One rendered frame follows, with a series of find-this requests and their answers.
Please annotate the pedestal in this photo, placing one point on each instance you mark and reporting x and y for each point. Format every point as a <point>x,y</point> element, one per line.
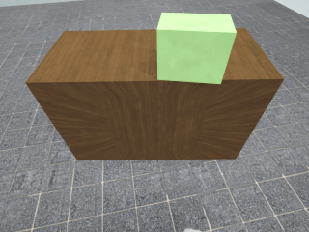
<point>99,88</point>

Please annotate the carton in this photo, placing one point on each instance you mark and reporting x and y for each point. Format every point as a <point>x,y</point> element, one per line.
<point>194,47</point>

